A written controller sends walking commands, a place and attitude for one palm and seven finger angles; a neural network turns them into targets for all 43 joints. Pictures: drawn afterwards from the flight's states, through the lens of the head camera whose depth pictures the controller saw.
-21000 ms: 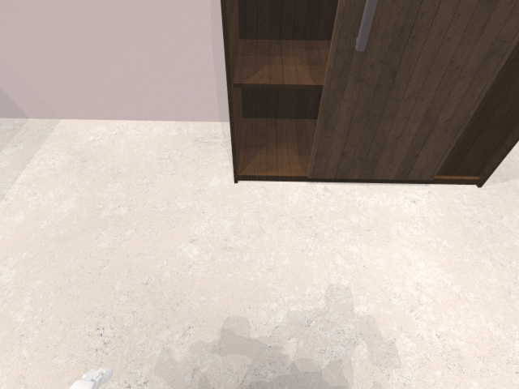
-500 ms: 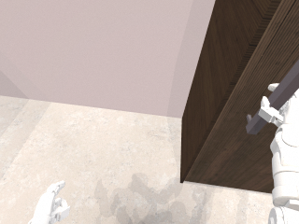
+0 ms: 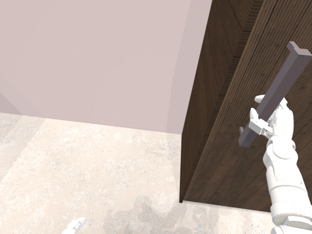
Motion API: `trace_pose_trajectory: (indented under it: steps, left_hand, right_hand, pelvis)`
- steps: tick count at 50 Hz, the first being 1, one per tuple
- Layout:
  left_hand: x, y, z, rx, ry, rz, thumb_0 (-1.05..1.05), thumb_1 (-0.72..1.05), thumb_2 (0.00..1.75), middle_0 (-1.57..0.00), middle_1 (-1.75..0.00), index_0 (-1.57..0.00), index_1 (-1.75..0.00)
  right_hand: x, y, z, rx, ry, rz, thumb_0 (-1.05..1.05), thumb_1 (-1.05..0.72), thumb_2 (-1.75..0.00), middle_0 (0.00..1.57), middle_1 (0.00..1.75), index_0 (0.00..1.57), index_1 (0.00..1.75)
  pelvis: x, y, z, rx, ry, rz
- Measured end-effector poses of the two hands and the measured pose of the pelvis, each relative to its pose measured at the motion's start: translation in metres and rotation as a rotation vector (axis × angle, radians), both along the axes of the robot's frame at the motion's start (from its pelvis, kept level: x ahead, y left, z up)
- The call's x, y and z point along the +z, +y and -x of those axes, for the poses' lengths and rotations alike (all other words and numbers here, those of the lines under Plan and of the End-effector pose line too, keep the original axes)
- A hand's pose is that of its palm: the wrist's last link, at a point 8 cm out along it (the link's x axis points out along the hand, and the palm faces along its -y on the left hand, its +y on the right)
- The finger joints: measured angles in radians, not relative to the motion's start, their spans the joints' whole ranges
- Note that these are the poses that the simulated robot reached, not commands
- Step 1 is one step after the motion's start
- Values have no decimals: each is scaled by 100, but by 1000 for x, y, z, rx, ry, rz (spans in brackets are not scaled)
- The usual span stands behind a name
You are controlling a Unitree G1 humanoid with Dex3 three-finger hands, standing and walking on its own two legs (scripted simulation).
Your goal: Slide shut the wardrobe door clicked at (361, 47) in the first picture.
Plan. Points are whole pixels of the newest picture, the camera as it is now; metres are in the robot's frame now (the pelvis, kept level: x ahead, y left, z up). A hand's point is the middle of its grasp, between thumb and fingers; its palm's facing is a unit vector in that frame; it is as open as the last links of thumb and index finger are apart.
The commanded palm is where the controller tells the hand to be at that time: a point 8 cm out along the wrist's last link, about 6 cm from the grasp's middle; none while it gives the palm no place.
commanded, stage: stop walking and hold the door there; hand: right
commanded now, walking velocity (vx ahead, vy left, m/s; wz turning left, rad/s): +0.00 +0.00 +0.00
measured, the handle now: (263, 102) +0.44 -0.25 +0.15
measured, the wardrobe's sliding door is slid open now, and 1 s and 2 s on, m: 0.00 0.00 0.00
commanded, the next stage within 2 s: loosen the grip on the handle in 1.68 s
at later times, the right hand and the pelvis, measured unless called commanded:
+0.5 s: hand (254, 121) +0.39 -0.22 +0.12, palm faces +0.32 +0.93 -0.20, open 6.2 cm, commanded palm +0.35 -0.25 +0.12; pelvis -0.01 -0.01 +0.00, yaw -2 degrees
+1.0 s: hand (255, 122) +0.38 -0.23 +0.12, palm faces +0.18 +0.98 -0.13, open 6.3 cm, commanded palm +0.35 -0.26 +0.12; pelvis -0.04 -0.07 -0.01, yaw +5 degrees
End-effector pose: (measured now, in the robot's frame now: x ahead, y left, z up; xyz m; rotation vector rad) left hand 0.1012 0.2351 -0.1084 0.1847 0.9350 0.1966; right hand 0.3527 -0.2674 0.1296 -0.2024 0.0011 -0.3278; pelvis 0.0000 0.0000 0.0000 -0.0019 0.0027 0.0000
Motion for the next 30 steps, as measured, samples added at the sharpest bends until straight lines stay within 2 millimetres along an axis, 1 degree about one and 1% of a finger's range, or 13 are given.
trace_pose_trajectory:
  steps: [8, 14, 19, 23, 26, 30]
  left_hand:
    - [13, 12, -28, -14, -71, -35, 1, 91, 90, -20, -30, -20, -30]
    - [18, 21, -38, -16, -83, -49, 1, 91, 90, -20, -30, -20, -30]
    - [15, 27, -38, -4, -52, -53, 1, 91, 90, -20, -30, -20, -30]
    - [11, 27, -33, -1, -8, -66, 1, 91, 90, -20, -30, -20, -30]
    - [10, 22, -28, -6, 22, -80, 1, 91, 90, -20, -30, -20, -30]
    - [9, 7, -22, -12, 36, -84, 1, 91, 90, -20, -30, -20, -30]
  right_hand:
    - [-1, 1, 0, -4, -7, -5, -3, -66, -74, 36, 138, 31, 140]
    - [-1, 3, 0, -17, -8, -3, -3, -67, -75, 35, 138, 29, 140]
    - [-1, 3, 1, -19, -6, 4, -3, -67, -75, 35, 137, 28, 140]
    - [-1, 2, 1, -11, -4, 5, -3, -67, -74, 36, 136, 29, 140]
    - [-1, 1, 0, 8, -5, 3, -3, -67, -73, 37, 136, 30, 140]
    - [-1, -3, 0, 48, -13, -2, -4, -66, -71, 38, 136, 31, 140]
  pelvis:
    - [0, 1, -2, 0, -1, 1]
    - [1, 6, -4, -3, 2, -2]
    - [1, 6, -3, -15, 11, -14]
    - [1, 0, 4, -31, 14, -18]
    - [0, -8, 10, -47, 15, -19]
    - [-3, -23, 20, -51, 11, -9]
